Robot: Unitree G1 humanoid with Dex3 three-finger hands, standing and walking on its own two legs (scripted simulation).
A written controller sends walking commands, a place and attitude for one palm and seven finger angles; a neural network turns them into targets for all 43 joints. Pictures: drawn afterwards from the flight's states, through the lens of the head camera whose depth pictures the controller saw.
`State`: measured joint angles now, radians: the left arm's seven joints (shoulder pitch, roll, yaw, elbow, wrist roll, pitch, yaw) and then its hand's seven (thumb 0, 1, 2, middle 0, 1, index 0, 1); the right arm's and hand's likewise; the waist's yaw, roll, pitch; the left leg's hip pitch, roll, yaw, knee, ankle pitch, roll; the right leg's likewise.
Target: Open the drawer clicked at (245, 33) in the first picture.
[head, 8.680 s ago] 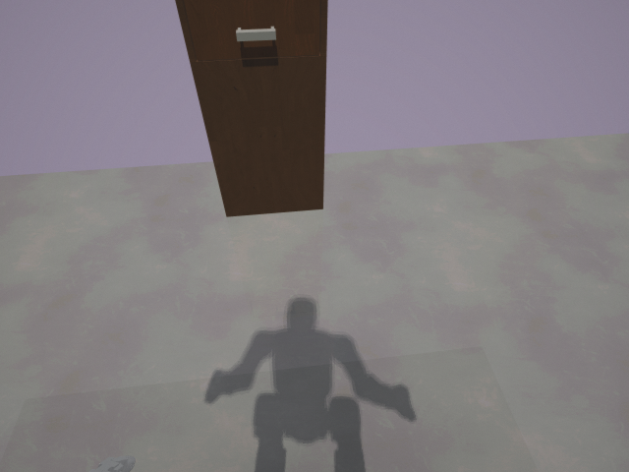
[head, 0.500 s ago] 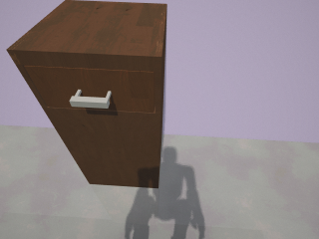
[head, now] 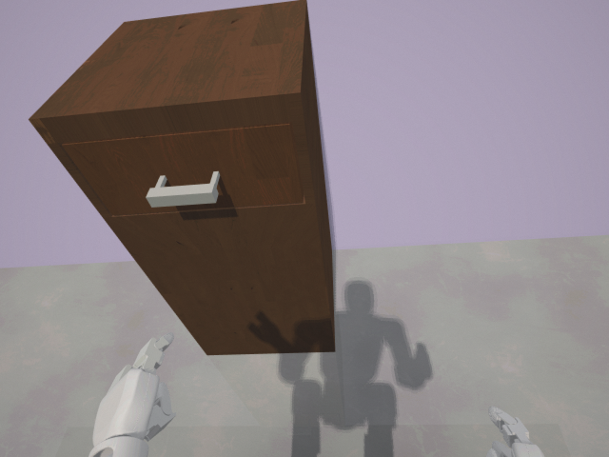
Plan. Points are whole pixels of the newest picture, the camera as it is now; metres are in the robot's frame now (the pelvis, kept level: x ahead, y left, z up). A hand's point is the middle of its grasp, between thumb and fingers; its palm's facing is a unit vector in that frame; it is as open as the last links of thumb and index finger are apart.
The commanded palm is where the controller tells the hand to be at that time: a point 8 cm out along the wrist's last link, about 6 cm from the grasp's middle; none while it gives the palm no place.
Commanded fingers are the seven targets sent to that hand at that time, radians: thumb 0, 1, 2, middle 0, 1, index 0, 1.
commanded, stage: raise the hand with hooked fingers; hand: left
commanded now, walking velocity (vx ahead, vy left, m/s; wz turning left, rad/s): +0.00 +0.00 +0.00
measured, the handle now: (185, 187) +0.56 +0.25 +0.05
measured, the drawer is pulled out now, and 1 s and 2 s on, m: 0.00 0.00 0.00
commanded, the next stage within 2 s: move the hooked fingers above the handle in 1.66 s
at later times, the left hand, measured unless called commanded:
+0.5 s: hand (151, 374) +0.22 +0.21 +0.04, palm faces +0.10 -0.18 -0.98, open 10.5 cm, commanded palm +0.18 +0.21 +0.09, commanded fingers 0.00 0.01 0.52 -0.26 -0.87 -0.26 -0.87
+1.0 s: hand (117, 302) +0.28 +0.24 +0.11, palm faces +0.10 -0.11 -0.99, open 13.3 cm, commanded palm +0.25 +0.25 +0.18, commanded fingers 0.00 -0.50 0.30 -0.30 -1.20 -0.30 -1.20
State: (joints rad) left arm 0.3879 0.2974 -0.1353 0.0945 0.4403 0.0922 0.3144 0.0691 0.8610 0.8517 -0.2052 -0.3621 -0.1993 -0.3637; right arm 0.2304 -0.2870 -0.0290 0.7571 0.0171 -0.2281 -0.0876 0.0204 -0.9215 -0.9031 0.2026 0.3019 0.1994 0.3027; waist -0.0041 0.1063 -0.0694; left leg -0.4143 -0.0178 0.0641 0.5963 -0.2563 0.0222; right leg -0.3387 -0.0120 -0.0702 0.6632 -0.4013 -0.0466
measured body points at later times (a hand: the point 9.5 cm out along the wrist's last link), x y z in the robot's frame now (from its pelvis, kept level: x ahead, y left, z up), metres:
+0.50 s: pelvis -0.03 -0.01 -0.01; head -0.03 -0.04 +0.44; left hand +0.21 +0.21 +0.09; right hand +0.20 -0.19 -0.10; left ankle +0.03 +0.11 -0.72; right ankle -0.04 -0.08 -0.72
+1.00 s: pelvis -0.01 +0.02 +0.01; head +0.00 -0.01 +0.46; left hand +0.27 +0.24 +0.16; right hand +0.21 -0.19 -0.09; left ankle +0.03 +0.11 -0.72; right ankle -0.04 -0.08 -0.72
